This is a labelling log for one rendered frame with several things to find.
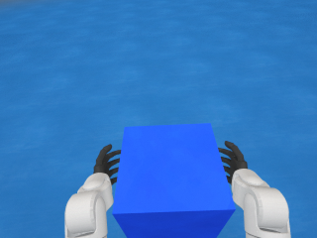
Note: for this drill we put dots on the robot right hand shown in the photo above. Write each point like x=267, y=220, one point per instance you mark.
x=236, y=161

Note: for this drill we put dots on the carton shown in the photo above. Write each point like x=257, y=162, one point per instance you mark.
x=171, y=183

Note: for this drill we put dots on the robot left hand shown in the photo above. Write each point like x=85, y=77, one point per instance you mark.
x=102, y=164

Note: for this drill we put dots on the robot right forearm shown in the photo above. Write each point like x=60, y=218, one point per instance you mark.
x=266, y=212

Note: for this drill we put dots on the robot left forearm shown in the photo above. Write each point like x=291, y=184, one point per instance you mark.
x=85, y=213

